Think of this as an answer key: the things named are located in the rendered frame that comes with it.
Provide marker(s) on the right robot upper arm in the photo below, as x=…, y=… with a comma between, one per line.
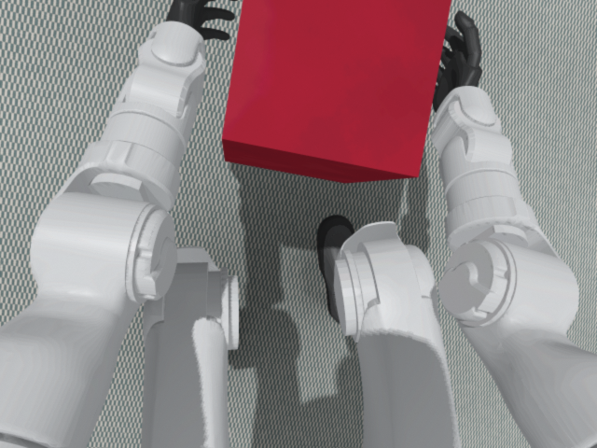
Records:
x=515, y=305

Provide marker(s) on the right robot forearm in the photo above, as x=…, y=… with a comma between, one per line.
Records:
x=480, y=184

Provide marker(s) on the left robot thigh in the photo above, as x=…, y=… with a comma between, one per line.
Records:
x=185, y=399

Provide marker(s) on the left robot forearm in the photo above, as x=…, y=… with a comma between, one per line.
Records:
x=147, y=132

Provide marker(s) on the carton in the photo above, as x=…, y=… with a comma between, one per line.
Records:
x=339, y=90

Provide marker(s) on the left robot upper arm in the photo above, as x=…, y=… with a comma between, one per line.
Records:
x=96, y=259

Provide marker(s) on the left robot hand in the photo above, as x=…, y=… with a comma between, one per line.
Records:
x=194, y=14

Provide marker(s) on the robot right shin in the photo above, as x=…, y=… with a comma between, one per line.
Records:
x=386, y=230

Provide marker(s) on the right robot hand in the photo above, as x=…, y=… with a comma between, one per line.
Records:
x=462, y=63

